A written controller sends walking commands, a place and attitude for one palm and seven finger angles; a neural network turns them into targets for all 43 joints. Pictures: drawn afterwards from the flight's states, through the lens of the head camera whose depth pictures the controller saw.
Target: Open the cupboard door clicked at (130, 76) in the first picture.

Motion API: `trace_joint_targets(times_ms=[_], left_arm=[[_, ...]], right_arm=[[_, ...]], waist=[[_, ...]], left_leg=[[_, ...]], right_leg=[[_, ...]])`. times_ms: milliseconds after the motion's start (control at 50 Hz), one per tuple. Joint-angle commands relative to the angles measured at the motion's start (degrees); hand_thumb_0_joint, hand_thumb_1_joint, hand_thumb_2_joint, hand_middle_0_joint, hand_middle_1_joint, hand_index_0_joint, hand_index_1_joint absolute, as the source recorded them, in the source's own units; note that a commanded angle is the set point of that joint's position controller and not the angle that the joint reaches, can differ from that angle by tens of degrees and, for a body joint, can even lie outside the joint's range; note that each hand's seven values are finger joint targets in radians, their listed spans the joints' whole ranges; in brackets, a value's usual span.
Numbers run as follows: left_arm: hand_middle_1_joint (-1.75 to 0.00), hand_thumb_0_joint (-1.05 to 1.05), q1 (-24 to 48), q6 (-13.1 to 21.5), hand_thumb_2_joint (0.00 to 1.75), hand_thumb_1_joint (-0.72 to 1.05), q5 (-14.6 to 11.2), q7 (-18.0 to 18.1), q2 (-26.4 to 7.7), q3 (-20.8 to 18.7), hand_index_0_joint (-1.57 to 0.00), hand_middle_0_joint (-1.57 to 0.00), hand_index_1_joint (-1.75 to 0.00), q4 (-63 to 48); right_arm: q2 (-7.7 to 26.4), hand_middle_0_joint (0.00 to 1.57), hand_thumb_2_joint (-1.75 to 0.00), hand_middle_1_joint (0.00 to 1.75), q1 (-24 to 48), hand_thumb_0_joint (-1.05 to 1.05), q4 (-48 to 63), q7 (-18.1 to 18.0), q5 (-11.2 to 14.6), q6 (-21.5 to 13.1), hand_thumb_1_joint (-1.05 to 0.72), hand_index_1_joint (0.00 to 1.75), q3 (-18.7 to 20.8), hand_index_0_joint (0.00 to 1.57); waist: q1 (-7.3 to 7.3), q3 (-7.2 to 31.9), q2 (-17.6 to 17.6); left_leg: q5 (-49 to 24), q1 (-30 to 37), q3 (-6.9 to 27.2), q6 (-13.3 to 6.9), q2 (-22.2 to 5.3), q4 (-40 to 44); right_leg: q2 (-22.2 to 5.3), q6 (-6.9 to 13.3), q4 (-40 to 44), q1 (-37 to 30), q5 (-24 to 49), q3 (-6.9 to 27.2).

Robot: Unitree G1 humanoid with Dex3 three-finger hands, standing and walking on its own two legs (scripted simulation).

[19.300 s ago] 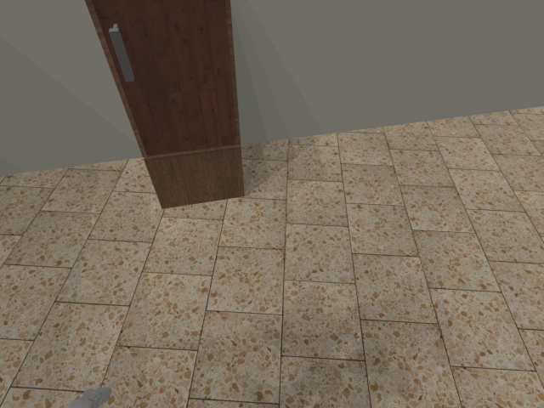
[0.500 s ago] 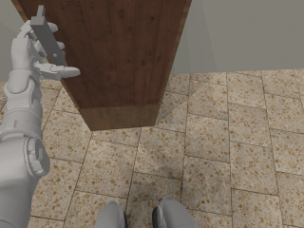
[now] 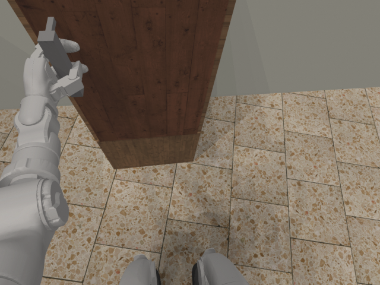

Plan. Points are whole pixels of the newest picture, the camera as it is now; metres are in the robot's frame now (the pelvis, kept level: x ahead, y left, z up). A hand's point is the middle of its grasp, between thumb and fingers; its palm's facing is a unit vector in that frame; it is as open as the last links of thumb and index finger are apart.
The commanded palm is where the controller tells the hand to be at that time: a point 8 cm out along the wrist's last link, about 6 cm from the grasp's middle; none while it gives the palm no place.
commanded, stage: pull the door open along its arc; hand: left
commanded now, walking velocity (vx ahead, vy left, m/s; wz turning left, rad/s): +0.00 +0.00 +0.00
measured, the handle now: (65, 60) +0.57 +0.20 +0.08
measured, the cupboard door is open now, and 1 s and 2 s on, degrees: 0 45 45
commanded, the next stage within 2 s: open thumb and fingers to let go in 1.04 s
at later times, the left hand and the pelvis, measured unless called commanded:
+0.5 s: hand (81, 102) +0.46 +0.17 +0.07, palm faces +0.02 -1.00 -0.02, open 6.1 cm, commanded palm +0.40 +0.21 +0.08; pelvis +0.02 +0.00 +0.02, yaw -1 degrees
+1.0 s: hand (151, 176) +0.31 +0.04 +0.08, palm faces +0.32 -0.95 -0.03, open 6.7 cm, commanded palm +0.24 +0.10 +0.08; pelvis +0.03 -0.04 +0.03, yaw +2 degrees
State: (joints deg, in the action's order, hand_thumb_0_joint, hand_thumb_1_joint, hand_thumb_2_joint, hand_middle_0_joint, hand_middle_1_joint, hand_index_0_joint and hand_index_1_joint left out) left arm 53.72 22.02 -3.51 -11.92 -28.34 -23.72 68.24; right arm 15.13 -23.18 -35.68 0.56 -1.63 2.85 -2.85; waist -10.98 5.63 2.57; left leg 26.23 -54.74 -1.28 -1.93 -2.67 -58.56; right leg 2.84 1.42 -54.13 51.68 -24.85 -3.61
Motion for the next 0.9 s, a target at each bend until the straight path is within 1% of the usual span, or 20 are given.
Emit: trace_joint_targets(times_ms=[0,80,100,120,140,200,260,380,520,540,560,580,600,620,640,680,700,820,860,880], left_arm=[[-1.35,0.00,25.57,4.35,0.90,0.90,-0.90,1.31,-17.51,-2.42,-0.40,-0.40,-1.35,-12.62],[-1.35,0.00,24.98,4.85,0.90,0.90,-0.50,1.32,-18.09,-2.83,-0.40,-0.40,-1.35,-11.70],[-1.35,0.00,26.14,4.83,0.90,0.90,-0.83,1.25,-14.16,0.26,-0.40,-0.40,-1.35,-12.31],[-1.35,0.00,24.29,4.80,0.90,0.90,-1.26,0.96,-11.23,1.57,-0.40,-0.40,-1.35,-12.58],[-1.35,0.00,22.43,4.78,0.90,0.90,-1.47,0.90,-11.63,0.84,-0.40,-0.40,-1.35,-13.01],[-1.35,0.00,19.66,5.16,0.90,0.90,-2.10,0.86,-12.86,-0.10,-0.40,-0.40,-1.35,-16.71],[-1.35,0.00,13.05,4.43,0.90,0.90,-3.03,0.49,-9.98,0.92,-0.40,-0.40,-1.35,-17.72],[-1.35,0.00,-1.69,3.98,0.90,0.90,-5.16,0.72,-6.02,2.35,-0.40,-0.40,-1.35,-29.40],[-1.35,0.00,-24.33,3.02,0.90,0.90,-8.46,1.81,5.31,9.36,-0.40,-0.40,-1.35,-46.67],[-1.35,0.00,-25.56,2.60,0.90,0.90,-12.10,9.72,7.48,2.75,-0.40,-0.40,-1.35,-51.15],[-1.35,0.00,-30.17,1.68,0.90,0.90,-10.71,14.30,13.04,7.86,-0.40,-0.40,-1.35,-52.82],[-1.35,0.00,-32.89,1.30,0.90,0.90,-9.83,17.26,15.32,9.94,-0.40,-0.40,-1.35,-55.31],[-1.35,0.00,-36.49,0.83,0.90,0.90,-8.71,19.74,17.13,11.20,-0.40,-0.40,-1.35,-57.12],[-1.35,0.00,-39.43,0.75,0.90,0.90,-7.37,22.62,16.12,10.22,-0.40,-0.40,-1.35,-59.92],[-1.35,0.00,-41.97,0.60,0.90,0.90,-5.79,25.24,17.80,11.72,-0.40,-0.40,-1.35,-62.91],[-1.35,0.00,-46.33,0.20,0.90,0.90,-2.36,30.25,20.32,14.73,-0.40,-0.40,-1.35,-67.57],[-1.35,0.00,-48.37,-0.32,0.90,0.90,-0.93,32.49,23.35,17.54,-0.40,-0.40,-1.35,-69.61],[-1.35,0.00,-57.71,-5.05,0.90,0.90,7.86,44.16,29.77,25.49,-0.40,-0.40,-1.35,-76.77],[-1.35,0.00,-62.88,-6.94,0.90,0.90,9.38,44.93,31.97,28.29,-0.40,-0.40,-1.35,-78.85],[-1.35,0.00,-65.59,-7.66,0.90,0.90,9.65,44.92,31.37,27.98,-0.40,-0.40,-1.35,-78.75]], right_arm=[[10.30,0.20,-0.90,0.30,-10.42,0.00,2.35,-0.61,0.20,-0.52,-0.90,0.30,3.85,0.20],[10.50,0.20,-0.90,0.30,-10.46,0.00,2.36,-0.68,0.13,-0.60,-0.90,0.30,3.95,0.20],[10.11,0.20,-0.90,0.30,-10.18,0.00,2.33,-0.58,0.14,-0.73,-0.90,0.30,3.89,0.20],[9.79,0.20,-0.90,0.30,-10.04,0.00,2.45,-0.29,0.11,-1.00,-0.90,0.30,4.09,0.20],[10.13,0.20,-0.90,0.30,-10.18,0.00,2.37,-0.21,0.09,-1.00,-0.90,0.30,4.37,0.20],[10.32,0.20,-0.90,0.30,-9.79,0.00,3.18,-0.03,0.22,-0.81,-0.90,0.30,4.51,0.20],[9.86,0.20,-0.90,0.30,-8.88,0.00,4.16,0.16,0.71,-0.58,-0.90,0.30,4.73,0.20],[9.13,0.20,-0.90,0.30,-6.29,0.00,6.90,0.64,1.76,-0.62,-0.90,0.30,5.46,0.20],[7.15,0.20,-0.90,0.30,-1.03,0.00,10.06,1.61,2.86,-2.33,-0.90,0.30,5.59,0.20],[5.66,0.20,-0.90,0.30,0.54,0.00,9.97,1.79,2.29,-2.93,-0.90,0.30,5.98,0.20],[5.36,0.20,-0.90,0.30,1.90,0.00,10.24,2.38,2.09,-3.56,-0.90,0.30,5.82,0.20],[5.27,0.20,-0.90,0.30,2.56,0.00,10.52,2.75,1.98,-4.11,-0.90,0.30,5.82,0.20],[4.99,0.20,-0.90,0.30,3.37,0.00,10.51,3.15,1.74,-4.33,-0.90,0.30,5.81,0.20],[5.05,0.20,-0.90,0.30,3.65,0.00,10.48,3.38,1.28,-4.24,-0.90,0.30,6.02,0.20],[4.55,0.20,-0.90,0.30,4.64,0.00,10.96,3.57,0.83,-4.21,-0.90,0.30,5.93,0.20],[3.76,0.20,-0.90,0.30,6.19,0.00,11.61,3.74,0.13,-4.04,-0.90,0.30,5.86,0.20],[3.13,0.20,-0.90,0.30,7.27,0.00,12.06,3.86,-0.22,-3.88,-0.90,0.30,5.71,0.20],[0.86,0.20,-0.90,0.30,12.36,0.00,13.66,2.83,-1.71,-2.30,-0.90,0.30,4.77,0.20],[-0.09,0.20,-0.90,0.30,13.82,0.00,14.27,2.17,-1.94,-2.01,-0.90,0.30,4.34,0.20],[-0.18,0.20,-0.90,0.30,14.09,0.00,14.45,1.61,-2.00,-1.82,-0.90,0.30,4.22,0.20]], waist=[[0.44,28.23,6.07],[0.22,27.90,4.91],[-0.65,27.99,5.66],[0.10,28.15,6.67],[0.35,28.89,5.48],[2.05,32.47,6.82],[2.95,30.61,3.06],[6.09,30.70,3.02],[8.63,24.86,0.97],[12.49,24.14,-0.98],[11.43,22.40,0.34],[11.09,21.31,-1.82],[11.25,20.28,-1.10],[11.81,21.40,-3.12],[12.40,21.90,-1.66],[12.68,21.21,-2.97],[12.56,20.40,-2.47],[12.85,17.27,-4.92],[12.92,16.71,-5.54],[13.18,16.08,-6.79]], left_leg=[[-24.16,20.84,3.79,-0.07,1.53,4.76],[-23.71,20.55,3.83,-0.24,1.45,4.38],[-23.15,21.06,3.86,-0.09,1.45,4.57],[-23.05,22.03,3.73,0.11,1.52,4.67],[-24.06,23.23,3.88,0.19,1.26,4.84],[-26.52,25.07,3.77,0.38,1.41,5.32],[-26.04,23.11,2.89,0.09,1.64,6.07],[-30.94,25.56,1.74,-0.09,1.82,8.31],[-33.41,26.68,0.16,-0.15,1.88,11.25],[-33.01,25.22,-0.14,0.70,1.86,11.84],[-32.48,26.34,-0.16,1.11,1.94,12.07],[-32.26,26.43,0.21,1.21,1.78,12.03],[-32.04,26.43,0.10,1.42,1.83,12.15],[-32.31,26.36,0.06,1.46,1.84,12.09],[-32.69,26.43,-0.21,1.60,2.05,12.19],[-32.79,26.61,0.01,1.69,1.88,12.22],[-31.99,26.80,-0.12,1.75,1.92,12.36],[-24.90,25.61,0.56,1.85,2.27,12.75],[-23.67,25.91,0.33,1.91,2.53,12.81],[-22.95,25.78,0.36,1.87,2.72,13.01]], right_leg=[[0.94,-0.49,4.80,-12.09,22.74,2.32],[0.98,-0.40,4.74,-11.56,22.27,2.53],[0.90,-0.59,4.83,-10.65,21.77,2.41],[0.92,-0.39,4.93,-10.28,21.23,2.17],[1.00,-0.33,4.94,-10.45,21.59,1.84],[1.03,-0.20,4.66,-12.93,23.64,1.88],[1.09,-0.30,5.43,-15.95,25.54,1.96],[0.99,0.02,6.36,-21.42,31.09,2.08],[0.12,-0.29,7.91,-25.96,35.71,1.95],[0.22,-0.63,8.75,-26.52,34.00,0.82],[0.24,-0.73,8.68,-25.43,32.14,0.37],[0.13,-0.66,8.82,-25.24,31.32,-0.07],[-0.12,-0.60,8.63,-25.04,31.21,-0.14],[-0.34,-0.49,8.15,-26.52,32.13,-0.05],[-0.65,-0.30,7.77,-27.75,33.31,0.32],[-1.04,-0.04,7.59,-28.70,33.49,0.54],[-1.34,-0.04,7.63,-28.62,33.28,0.51],[-2.13,0.32,8.51,-29.56,29.36,1.33],[-2.28,0.35,9.49,-30.71,29.82,1.66],[-2.40,0.32,10.46,-31.85,30.51,2.31]])
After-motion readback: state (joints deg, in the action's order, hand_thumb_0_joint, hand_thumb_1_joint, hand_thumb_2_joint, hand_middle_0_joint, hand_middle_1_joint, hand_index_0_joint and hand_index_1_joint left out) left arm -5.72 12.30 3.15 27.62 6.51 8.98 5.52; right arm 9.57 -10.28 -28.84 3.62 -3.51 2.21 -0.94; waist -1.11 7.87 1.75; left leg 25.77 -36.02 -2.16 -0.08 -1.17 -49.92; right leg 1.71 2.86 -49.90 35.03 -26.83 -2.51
